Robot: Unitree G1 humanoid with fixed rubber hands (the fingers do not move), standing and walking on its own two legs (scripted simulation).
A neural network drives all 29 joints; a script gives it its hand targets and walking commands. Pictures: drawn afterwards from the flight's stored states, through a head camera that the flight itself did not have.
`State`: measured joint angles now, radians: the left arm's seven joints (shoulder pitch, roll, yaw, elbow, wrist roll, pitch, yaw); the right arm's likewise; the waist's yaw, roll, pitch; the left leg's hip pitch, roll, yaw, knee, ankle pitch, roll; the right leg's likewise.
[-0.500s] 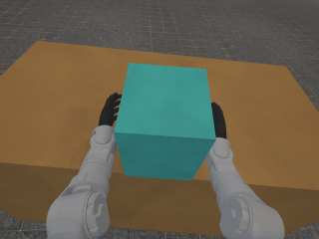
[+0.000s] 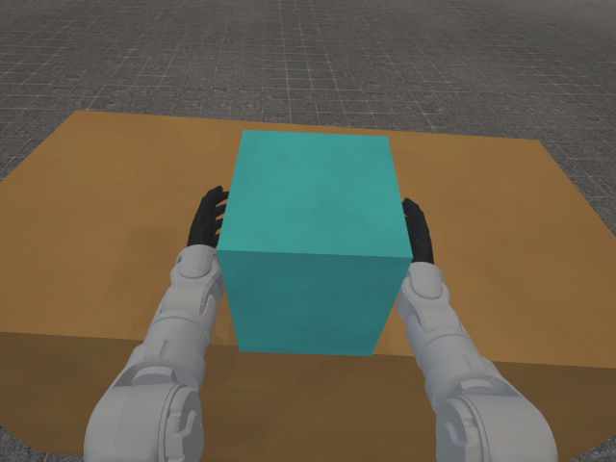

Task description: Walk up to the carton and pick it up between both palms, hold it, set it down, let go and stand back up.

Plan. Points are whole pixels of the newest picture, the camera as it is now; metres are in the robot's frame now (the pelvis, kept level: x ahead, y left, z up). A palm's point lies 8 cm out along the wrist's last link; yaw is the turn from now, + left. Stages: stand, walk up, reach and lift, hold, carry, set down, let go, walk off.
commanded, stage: reach and lift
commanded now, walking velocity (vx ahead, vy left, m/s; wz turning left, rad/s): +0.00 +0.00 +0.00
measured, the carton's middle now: (310, 248) +0.41 +0.00 +0.08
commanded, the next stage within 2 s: hold in 1.88 s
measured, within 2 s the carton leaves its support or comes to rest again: neither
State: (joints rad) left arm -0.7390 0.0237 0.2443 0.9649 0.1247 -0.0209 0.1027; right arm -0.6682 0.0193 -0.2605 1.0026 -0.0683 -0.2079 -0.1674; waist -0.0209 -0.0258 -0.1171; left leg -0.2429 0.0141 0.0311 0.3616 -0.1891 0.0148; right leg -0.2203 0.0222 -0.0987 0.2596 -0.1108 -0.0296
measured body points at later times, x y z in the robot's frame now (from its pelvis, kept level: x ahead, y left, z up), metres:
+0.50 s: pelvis -0.01 +0.01 +0.00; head -0.06 +0.06 +0.44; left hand +0.39 +0.16 +0.17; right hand +0.37 -0.13 +0.16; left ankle -0.01 +0.10 -0.75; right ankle +0.01 -0.10 -0.75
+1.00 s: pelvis -0.04 +0.00 +0.00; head -0.09 +0.02 +0.44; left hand +0.37 +0.14 +0.21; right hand +0.37 -0.15 +0.20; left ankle -0.01 +0.11 -0.75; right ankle +0.01 -0.10 -0.75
